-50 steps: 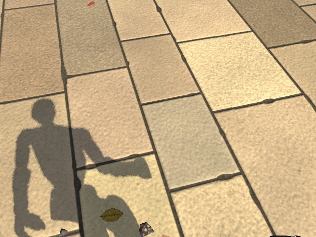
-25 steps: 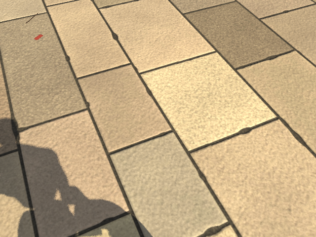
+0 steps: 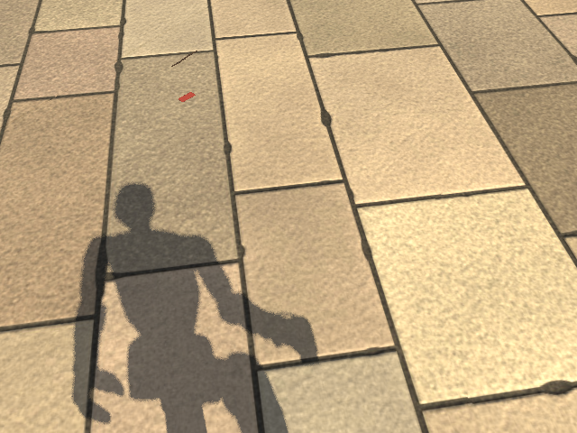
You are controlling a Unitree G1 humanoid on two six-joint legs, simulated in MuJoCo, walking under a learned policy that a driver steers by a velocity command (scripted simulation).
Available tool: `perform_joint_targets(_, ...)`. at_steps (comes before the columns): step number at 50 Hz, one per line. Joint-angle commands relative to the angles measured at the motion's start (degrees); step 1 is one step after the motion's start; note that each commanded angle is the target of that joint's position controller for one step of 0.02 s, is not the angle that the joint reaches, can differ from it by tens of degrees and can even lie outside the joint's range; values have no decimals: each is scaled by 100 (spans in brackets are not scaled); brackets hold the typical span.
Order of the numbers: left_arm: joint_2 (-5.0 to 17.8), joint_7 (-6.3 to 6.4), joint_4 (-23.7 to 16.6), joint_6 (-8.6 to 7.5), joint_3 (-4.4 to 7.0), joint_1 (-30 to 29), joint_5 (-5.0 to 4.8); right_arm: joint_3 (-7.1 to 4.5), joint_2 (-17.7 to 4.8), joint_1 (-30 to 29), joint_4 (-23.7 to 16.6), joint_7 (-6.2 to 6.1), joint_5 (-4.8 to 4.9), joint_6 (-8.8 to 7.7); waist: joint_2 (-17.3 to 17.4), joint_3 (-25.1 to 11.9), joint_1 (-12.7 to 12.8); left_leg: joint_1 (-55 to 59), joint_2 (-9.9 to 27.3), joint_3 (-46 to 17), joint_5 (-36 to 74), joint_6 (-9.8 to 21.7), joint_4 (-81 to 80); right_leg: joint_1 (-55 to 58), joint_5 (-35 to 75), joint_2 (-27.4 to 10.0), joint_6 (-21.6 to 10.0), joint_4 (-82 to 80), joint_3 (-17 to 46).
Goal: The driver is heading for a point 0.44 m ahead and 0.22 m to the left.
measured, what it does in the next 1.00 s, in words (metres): walks ahead, turning left: left foot, then right foot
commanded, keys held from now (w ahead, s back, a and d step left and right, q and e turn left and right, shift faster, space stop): w+q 0.46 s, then no key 0.54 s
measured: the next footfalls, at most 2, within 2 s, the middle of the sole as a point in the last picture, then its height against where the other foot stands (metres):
left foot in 0.16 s outside the picture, level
right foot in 0.62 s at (316, 400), level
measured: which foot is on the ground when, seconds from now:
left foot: up 0.00-0.14, down 0.16-0.64, up 0.66-0.94, down 0.96-1.00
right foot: down 0.00-0.18, up 0.20-0.60, down 0.62-1.00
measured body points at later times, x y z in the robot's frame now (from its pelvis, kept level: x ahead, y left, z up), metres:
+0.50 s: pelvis +0.28 +0.06 +0.00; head +0.31 +0.08 +0.45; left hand +0.42 +0.36 -0.09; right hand +0.42 -0.20 -0.11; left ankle +0.22 +0.12 -0.74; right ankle +0.51 -0.08 -0.68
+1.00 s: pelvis +0.45 +0.06 -0.01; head +0.46 +0.07 +0.44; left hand +0.47 +0.33 -0.14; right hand +0.65 -0.15 -0.13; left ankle +0.41 +0.20 -0.74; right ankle +0.55 -0.01 -0.74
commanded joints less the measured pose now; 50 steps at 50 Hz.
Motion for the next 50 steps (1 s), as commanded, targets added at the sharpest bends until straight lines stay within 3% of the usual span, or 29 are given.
perform_joint_targets(1, 958, 64, -201, 47, 192, 157, -63, 53, -110, -822, -664, 131, -7, -68, -310, 570, 141, -340, -33, 291, -61, 82, -450, 136, 2559, -1830, -579, -258, 292)
perform_joint_targets(3, 1029, 75, -203, 158, 222, 209, -96, 55, -130, -989, -864, 221, 9, -63, -347, 579, 113, -360, -146, 510, -536, 185, -611, 537, 3254, -1966, -544, 86, 166)
perform_joint_targets(5, 1187, 114, -303, 242, 268, 44, -120, -15, -287, -823, -976, 288, 17, -43, -582, 312, -120, 288, -472, 869, -1091, 374, -647, 649, 5064, -1984, -433, 724, -19)
perform_joint_targets(7, 1344, 161, -402, 326, 313, -117, -128, -206, -655, 86, -868, 294, 45, -10, -794, -263, -687, 1604, -896, 1078, -1507, 653, -691, 482, 6376, -1915, -303, 2150, -113)
perform_joint_targets(8, 1334, 165, -471, 327, 298, -254, -157, -396, -1003, 1016, -655, 219, 50, -2, -621, -723, -1200, 3067, -1021, 881, -1087, 895, -1228, -206, 5726, -1670, -104, 3462, -202)
perform_joint_targets(9, 952, 126, -626, 236, 178, -99, 11, -537, -1540, 1621, -514, 67, 36, 57, 437, -1244, -1189, 4786, 112, -881, -833, 1280, -1215, -1875, 2300, -1222, 126, 5340, -175)
perform_joint_targets(10, 314, -4, -923, -9, -35, 276, -27, -523, -1785, 1380, -686, 94, -8, -28, 1357, -1960, -618, 6364, 1371, -4368, -1650, 2530, -2183, -4093, -1931, 75, 354, 7078, 932)
perform_joint_targets(11, 893, -107, -1037, -246, 99, -504, -246, -373, -1241, 1522, -690, 105, -56, -64, 519, -1862, -1026, 6367, 1229, -4099, -1730, 2187, -2561, -4750, -1696, -261, 182, 7262, 1808)
perform_joint_targets(12, 969, -147, -1183, -348, 117, -845, -370, -308, -988, 1241, -706, 90, -54, -118, 289, -1123, -935, 5689, 1038, -3167, -1391, 1917, -2569, -4983, -1171, -518, 40, 6907, 1742)
perform_joint_targets(13, 890, -109, -1121, -364, 115, -845, -279, -260, -852, 822, -794, 99, -24, -155, -345, -676, -620, 4765, 773, -2511, -826, 1709, -2620, -4660, -784, -779, 44, 6341, 1712)
perform_joint_targets(15, 964, -79, -1076, -214, 208, -672, -114, -169, -648, 365, -963, 60, -85, -170, -283, -362, -254, 3585, 464, -1870, -87, 1556, -2831, -3900, -456, -1017, 191, 5658, 1701)
perform_joint_targets(17, 831, -62, -1156, -74, 208, -631, -33, -191, -781, 389, -986, 6, -53, -185, -210, -265, -142, 3077, 350, -1612, 288, 1583, -2981, -3706, -307, -1023, 401, 5126, 1589)
perform_joint_targets(20, 672, -19, -1409, -8, 152, -1255, 28, -257, -1017, 643, -972, -117, -34, -171, -64, -66, -301, 2684, 81, -1208, 349, 1439, -3049, -3759, 629, -857, 630, 3921, 1445)
perform_joint_targets(25, 576, -108, -1707, -75, 76, -2048, -38, -257, -997, 1033, -851, -168, -19, -71, 322, -4, -679, 2568, -180, -993, 66, 966, -2686, -3099, 2185, -379, 576, 2117, 1301)
perform_joint_targets(29, 832, -206, -1752, -172, 155, -1891, 13, -206, -838, 1183, -765, -249, -49, 29, 506, -240, -606, 3410, 74, -1402, 679, 725, -1758, -2894, 1920, -275, 261, 1647, 1427)
perform_joint_targets(31, 961, -204, -1582, -251, 208, -1241, 110, -162, -733, 927, -863, -275, -66, 45, 496, -515, -212, 3495, -200, -1342, 1246, 467, -924, -2013, 2558, -309, -5, 1166, 1294)
perform_joint_targets(32, 1245, -188, -1543, -285, 251, -708, 234, -76, -514, 913, -1010, -270, -146, 22, 80, -1190, -34, 2971, -547, -1133, 374, 214, 163, -706, 4508, -1068, -303, 1571, 1879)
perform_joint_targets(33, 1468, -173, -1462, -199, 295, -275, 277, 13, -264, 1984, -885, -255, -88, -6, -1353, -2080, -253, 1408, -1280, -770, -3178, -242, 2173, 1268, 6164, -2543, -1488, 1903, 3514)
perform_joint_targets(34, 1169, -216, -1348, -98, 246, -56, 22, -10, -630, 2362, -777, -215, -25, 2, -1626, -2615, -239, 870, -1187, -961, -4548, -358, 2962, 1514, 4868, -2906, -1792, 1641, 4566)
perform_joint_targets(35, 938, -229, -1458, -20, 176, -354, -60, -111, -1001, 1837, -767, -222, 31, 91, -1015, -1953, -89, 581, -962, -1001, -4223, -463, 3352, 895, 3548, -2587, -1546, 1408, 4187)
perform_joint_targets(36, 747, -215, -1519, 65, 88, -731, -12, -119, -1014, 1268, -866, -267, 10, 200, -606, -1382, -106, 512, -775, -732, -3899, -518, 3220, 166, 2681, -2254, -1262, 1210, 3646)
perform_joint_targets(37, 559, -213, -1542, 115, -9, -1085, 35, -113, -936, 1022, -934, -299, -48, 307, -520, -906, -227, 673, -595, -645, -3650, -546, 2805, -662, 2199, -2055, -1160, 978, 3314)
perform_joint_targets(39, 584, -209, -1479, 194, -23, -1450, 93, -56, -631, 1072, -931, -325, -85, 457, -892, -477, -509, 1530, -385, -318, -3393, -544, 1573, -1815, 1692, -1537, -903, 582, 2636)
perform_joint_targets(41, 711, -182, -1406, 231, 28, -1463, 105, 22, -385, 1168, -835, -354, -122, 441, -1078, -566, -514, 2144, -456, -42, -3249, -558, 599, -2034, 2219, -1345, -936, 570, 2206)
perform_joint_targets(43, 785, -146, -1311, 255, 54, -1329, 44, 38, -394, 1142, -764, -347, -122, 416, -1037, -863, -464, 2545, -440, -7, -2569, -520, -89, -1834, 2224, -1453, -1014, 625, 2206)
perform_joint_targets(46, 718, -123, -1266, 348, 2, -1426, -46, 30, -407, 1094, -647, -298, -171, 450, -873, -739, -578, 3319, -531, 164, -1466, -319, -1266, -2221, 237, -1307, -745, 587, 2116)
perform_joint_targets(48, 491, -155, -1159, 352, -98, -1218, 14, 15, -634, 772, -832, -309, -306, 459, -518, -387, -455, 3490, -32, -416, -1358, -28, -1763, -2684, -1300, -986, -176, 670, 1989)
perform_joint_targets(49, 575, -165, -1155, 353, -54, -1019, 31, -68, -983, 628, -795, -325, -247, 465, 57, -92, -147, 2841, 0, -488, -2311, 151, -1733, -2564, -1301, -581, 38, 763, 1591)
perform_joint_targets(50, 621, -141, -1125, 362, -49, -1156, 46, -39, -748, 607, -752, -299, -240, 419, 162, 59, -261, 2256, -147, -419, -3070, 134, -1895, -2126, -938, -482, 148, 1008, 1415)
